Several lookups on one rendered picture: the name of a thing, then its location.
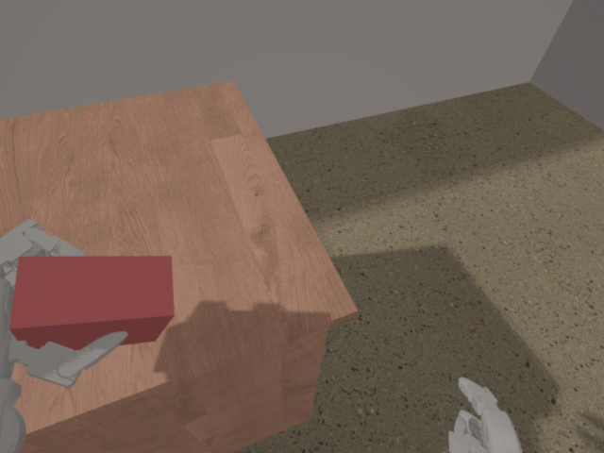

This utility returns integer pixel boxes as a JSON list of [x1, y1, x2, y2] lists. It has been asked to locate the right robot hand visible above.
[[448, 377, 523, 453]]

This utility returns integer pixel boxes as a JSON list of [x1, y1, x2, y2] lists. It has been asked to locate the left robot forearm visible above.
[[0, 378, 25, 453]]

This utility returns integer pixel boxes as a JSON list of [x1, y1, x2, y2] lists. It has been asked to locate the sponge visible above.
[[9, 256, 175, 350]]

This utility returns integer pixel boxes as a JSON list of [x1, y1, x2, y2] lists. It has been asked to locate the left robot hand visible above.
[[0, 220, 128, 388]]

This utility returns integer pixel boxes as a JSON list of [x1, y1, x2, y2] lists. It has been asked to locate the table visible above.
[[0, 81, 358, 453]]

